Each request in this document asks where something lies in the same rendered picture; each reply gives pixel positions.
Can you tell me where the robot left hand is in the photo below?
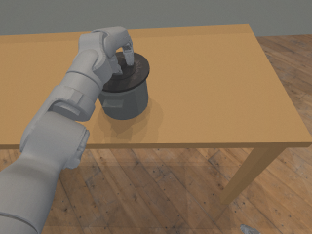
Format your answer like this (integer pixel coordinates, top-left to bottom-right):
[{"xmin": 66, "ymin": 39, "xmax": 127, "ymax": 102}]
[{"xmin": 101, "ymin": 26, "xmax": 135, "ymax": 76}]

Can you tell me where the pot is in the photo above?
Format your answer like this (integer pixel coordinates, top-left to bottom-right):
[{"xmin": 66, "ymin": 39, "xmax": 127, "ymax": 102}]
[{"xmin": 98, "ymin": 80, "xmax": 149, "ymax": 120}]

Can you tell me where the knob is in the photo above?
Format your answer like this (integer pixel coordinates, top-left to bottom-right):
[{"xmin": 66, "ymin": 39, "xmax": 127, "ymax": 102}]
[{"xmin": 117, "ymin": 57, "xmax": 127, "ymax": 70}]

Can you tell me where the robot left forearm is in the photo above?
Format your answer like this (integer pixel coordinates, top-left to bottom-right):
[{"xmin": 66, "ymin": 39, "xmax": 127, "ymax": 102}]
[{"xmin": 19, "ymin": 29, "xmax": 117, "ymax": 153}]

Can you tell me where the robot right hand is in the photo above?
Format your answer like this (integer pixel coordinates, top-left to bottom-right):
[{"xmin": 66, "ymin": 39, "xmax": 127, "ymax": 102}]
[{"xmin": 240, "ymin": 224, "xmax": 261, "ymax": 234}]

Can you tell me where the table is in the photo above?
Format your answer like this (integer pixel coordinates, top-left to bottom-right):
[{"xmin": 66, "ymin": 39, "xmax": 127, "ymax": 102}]
[{"xmin": 0, "ymin": 24, "xmax": 312, "ymax": 205}]

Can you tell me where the robot left upper arm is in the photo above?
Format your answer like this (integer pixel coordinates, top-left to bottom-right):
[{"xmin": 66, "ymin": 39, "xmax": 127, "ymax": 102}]
[{"xmin": 0, "ymin": 109, "xmax": 90, "ymax": 234}]

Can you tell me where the lid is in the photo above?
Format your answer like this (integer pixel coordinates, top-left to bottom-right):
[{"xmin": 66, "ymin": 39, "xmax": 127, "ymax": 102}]
[{"xmin": 102, "ymin": 51, "xmax": 150, "ymax": 93}]

